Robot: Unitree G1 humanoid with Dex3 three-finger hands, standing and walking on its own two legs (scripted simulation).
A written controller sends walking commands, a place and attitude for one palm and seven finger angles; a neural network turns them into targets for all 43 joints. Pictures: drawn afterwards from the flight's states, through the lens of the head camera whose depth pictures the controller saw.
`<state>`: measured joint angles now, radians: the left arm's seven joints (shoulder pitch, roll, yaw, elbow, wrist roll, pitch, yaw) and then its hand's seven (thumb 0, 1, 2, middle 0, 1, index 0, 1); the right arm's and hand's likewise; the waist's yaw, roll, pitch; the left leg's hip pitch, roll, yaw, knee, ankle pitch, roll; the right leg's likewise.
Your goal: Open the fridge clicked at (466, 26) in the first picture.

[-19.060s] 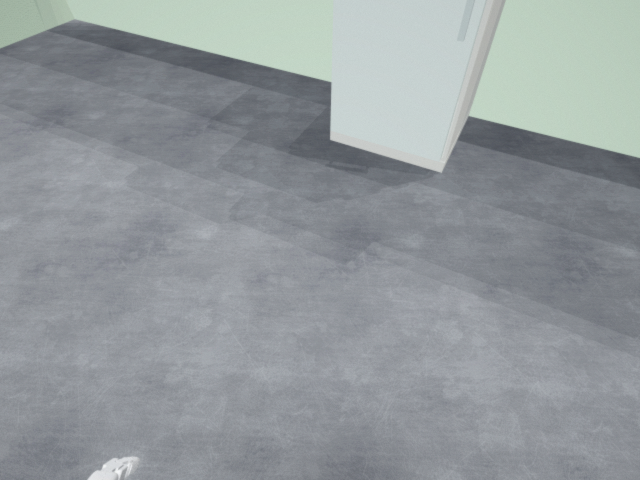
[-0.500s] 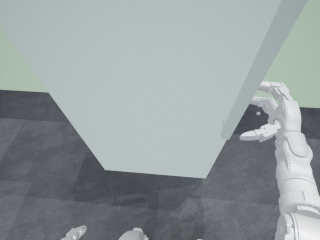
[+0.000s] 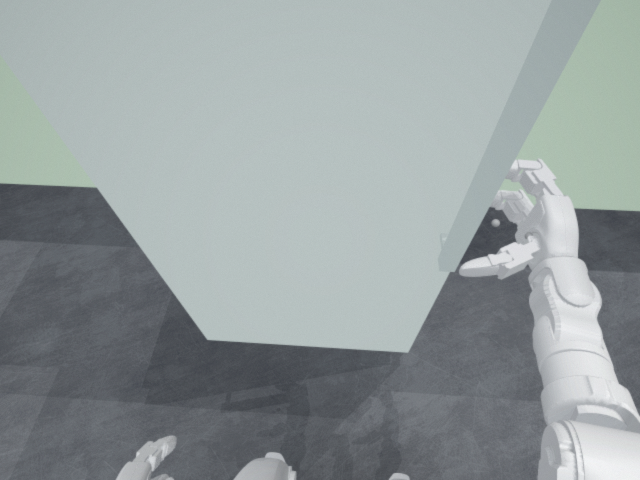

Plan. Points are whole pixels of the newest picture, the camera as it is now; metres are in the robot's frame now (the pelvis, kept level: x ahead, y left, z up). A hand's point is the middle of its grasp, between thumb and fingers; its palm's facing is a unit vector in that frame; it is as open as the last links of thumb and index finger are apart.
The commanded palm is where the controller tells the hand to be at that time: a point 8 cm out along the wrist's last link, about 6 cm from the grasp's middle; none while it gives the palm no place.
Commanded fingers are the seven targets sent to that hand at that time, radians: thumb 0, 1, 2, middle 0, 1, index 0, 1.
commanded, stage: slide the fingers in behind the handle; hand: right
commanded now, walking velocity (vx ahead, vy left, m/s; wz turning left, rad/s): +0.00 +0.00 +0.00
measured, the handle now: (494, 144) +0.47 -0.14 +0.17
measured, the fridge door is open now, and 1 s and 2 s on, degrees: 0 0 0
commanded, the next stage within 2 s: grip the handle and tug to test in 1.04 s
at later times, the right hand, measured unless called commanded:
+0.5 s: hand (477, 224) +0.42 -0.14 +0.08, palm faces -0.06 +1.00 +0.01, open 14.0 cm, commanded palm +0.40 -0.19 +0.08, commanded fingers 0.00 0.50 -0.30 0.30 1.20 0.30 1.20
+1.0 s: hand (474, 230) +0.41 -0.13 +0.08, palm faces -0.05 +1.00 -0.01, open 14.0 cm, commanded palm +0.39 -0.18 +0.08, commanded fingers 0.00 0.50 -0.30 0.30 1.20 0.30 1.20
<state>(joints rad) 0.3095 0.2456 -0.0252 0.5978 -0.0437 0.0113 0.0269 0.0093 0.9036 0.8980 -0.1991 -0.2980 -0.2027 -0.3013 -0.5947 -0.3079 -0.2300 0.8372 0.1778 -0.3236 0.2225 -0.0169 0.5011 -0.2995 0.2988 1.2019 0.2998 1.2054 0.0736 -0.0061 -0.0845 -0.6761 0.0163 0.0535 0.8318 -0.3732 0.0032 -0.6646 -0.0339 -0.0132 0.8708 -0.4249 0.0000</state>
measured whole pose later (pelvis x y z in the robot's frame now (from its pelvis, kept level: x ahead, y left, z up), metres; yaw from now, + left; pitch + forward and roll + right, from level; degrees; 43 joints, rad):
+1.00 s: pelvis +0.00 +0.01 +0.00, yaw +0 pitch +11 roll +1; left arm 0.31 0.24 -0.01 0.61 -0.04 0.01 0.01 0.01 0.90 0.90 -0.20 -0.30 -0.20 -0.30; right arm -0.49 -0.23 -0.17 0.72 0.17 -0.33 0.15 -0.02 0.50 -0.30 0.30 1.20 0.30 1.20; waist 0.06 -0.01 -0.09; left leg -0.64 0.01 0.05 0.82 -0.38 0.01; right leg -0.62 -0.04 -0.02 0.85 -0.42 0.01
